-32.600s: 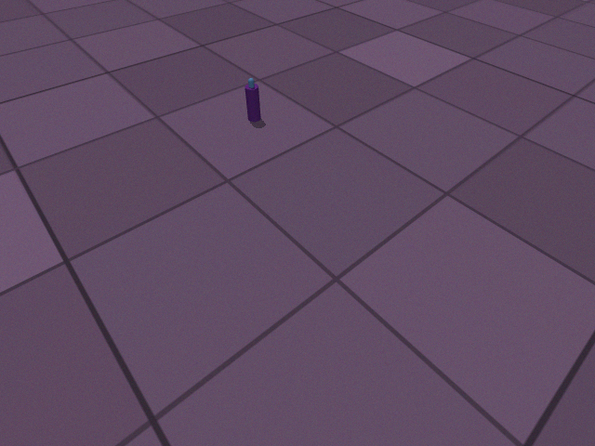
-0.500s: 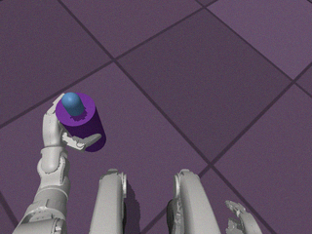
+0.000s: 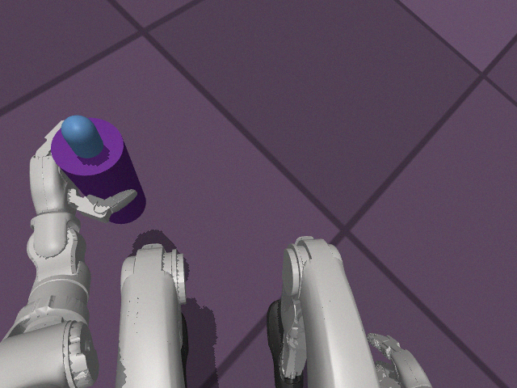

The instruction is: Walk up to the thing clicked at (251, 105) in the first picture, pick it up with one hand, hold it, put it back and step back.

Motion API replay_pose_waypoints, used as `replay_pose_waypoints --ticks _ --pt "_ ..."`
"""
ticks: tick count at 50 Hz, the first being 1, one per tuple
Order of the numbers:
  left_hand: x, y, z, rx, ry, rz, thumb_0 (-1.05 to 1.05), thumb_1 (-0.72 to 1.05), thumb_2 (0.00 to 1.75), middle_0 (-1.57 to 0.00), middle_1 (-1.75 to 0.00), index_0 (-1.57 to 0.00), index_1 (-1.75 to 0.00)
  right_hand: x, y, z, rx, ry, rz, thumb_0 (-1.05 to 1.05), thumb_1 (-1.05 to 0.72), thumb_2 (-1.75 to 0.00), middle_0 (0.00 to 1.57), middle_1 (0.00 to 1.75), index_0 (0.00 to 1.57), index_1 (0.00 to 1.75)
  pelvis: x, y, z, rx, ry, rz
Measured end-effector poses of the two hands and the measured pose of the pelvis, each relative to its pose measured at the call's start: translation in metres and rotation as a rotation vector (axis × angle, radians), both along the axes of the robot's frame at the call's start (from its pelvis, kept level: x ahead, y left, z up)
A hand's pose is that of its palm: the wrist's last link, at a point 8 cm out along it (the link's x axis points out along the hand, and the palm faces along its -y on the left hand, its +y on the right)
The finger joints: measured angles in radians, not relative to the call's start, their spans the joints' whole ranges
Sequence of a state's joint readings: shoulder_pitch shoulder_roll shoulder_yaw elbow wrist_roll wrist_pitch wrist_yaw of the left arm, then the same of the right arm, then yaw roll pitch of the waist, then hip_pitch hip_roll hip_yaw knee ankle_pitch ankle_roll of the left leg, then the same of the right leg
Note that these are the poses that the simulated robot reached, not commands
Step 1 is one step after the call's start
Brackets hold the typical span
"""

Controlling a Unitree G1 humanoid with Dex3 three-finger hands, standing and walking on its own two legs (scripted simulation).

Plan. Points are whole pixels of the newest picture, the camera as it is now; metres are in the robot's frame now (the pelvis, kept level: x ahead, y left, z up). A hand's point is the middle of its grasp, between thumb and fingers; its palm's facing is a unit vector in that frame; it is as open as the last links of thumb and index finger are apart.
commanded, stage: crouch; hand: left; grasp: from the side
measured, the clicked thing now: (105, 173) +0.44 +0.21 -0.06
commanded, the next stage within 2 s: lower in 0.60 s
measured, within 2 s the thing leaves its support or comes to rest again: neither
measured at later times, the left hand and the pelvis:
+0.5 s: hand (111, 180) +0.45 +0.23 -0.13, palm faces +0.14 -0.99 -0.03, open 11.2 cm; pelvis +0.00 +0.00 -0.05, yaw -3 degrees
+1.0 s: hand (120, 188) +0.45 +0.22 -0.19, palm faces +0.12 -0.99 -0.02, open 11.2 cm; pelvis +0.00 +0.01 -0.07, yaw -6 degrees
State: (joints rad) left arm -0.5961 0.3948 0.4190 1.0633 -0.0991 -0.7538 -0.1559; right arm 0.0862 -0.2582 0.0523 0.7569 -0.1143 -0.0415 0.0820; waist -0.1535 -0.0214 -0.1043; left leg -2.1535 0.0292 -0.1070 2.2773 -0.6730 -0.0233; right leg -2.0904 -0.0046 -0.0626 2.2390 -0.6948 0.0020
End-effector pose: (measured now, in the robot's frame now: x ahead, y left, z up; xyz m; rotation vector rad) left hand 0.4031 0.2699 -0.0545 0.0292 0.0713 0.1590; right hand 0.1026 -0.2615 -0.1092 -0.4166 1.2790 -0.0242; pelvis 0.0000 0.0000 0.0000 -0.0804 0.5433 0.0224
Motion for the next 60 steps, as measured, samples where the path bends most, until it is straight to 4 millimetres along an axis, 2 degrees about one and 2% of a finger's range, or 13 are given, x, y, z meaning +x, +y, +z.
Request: replay_pose_waypoints --ticks 11,31,41,53,60 --pt "0.012 0.004 -0.038 -0.008 0.002 -0.003 0.0 -0.51 1.04 -0.65 -0.96 -0.68 -0.95 -0.009 -0.004 -0.02 -0.037 0.044 0.024 0.01 -0.94 -0.92 0.21 0.3 0.21 0.3 0.0 0.001 -0.029 -0.022 -0.026 -0.014" --pt "0.021 0.005 -0.083 -0.006 0.012 -0.025 0.0 -0.51 1.04 -0.65 -0.96 -0.68 -0.95 -0.01 -0.009 -0.034 -0.081 0.1 0.088 0.01 -0.94 -0.92 0.21 0.3 0.21 0.3 0.002 0.004 -0.054 -0.057 -0.065 -0.035" --pt "0.024 0.008 -0.097 -0.014 0.017 -0.019 0.0 -0.51 1.04 -0.65 -0.96 -0.68 -0.95 -0.014 -0.006 -0.034 -0.093 0.127 0.11 0.01 -0.94 -0.92 0.21 0.3 0.21 0.3 0.002 0.006 -0.059 -0.075 -0.084 -0.042" --pt "0.025 0.004 -0.138 -0.024 0.043 -0.039 0.0 -0.51 1.04 -0.65 -0.95 -0.68 -0.94 -0.02 -0.005 -0.028 -0.142 0.171 0.184 0.01 -0.94 -0.91 0.21 0.3 0.21 0.3 -0.002 0.009 -0.069 -0.108 -0.134 -0.061" --pt "0.031 0.006 -0.151 -0.032 0.031 -0.024 0.0 -0.51 1.04 -0.66 -0.95 -0.68 -0.94 -0.021 -0.005 -0.022 -0.175 0.204 0.231 0.01 -0.94 -0.91 0.21 0.3 0.21 0.3 -0.001 0.011 -0.071 -0.128 -0.153 -0.067"
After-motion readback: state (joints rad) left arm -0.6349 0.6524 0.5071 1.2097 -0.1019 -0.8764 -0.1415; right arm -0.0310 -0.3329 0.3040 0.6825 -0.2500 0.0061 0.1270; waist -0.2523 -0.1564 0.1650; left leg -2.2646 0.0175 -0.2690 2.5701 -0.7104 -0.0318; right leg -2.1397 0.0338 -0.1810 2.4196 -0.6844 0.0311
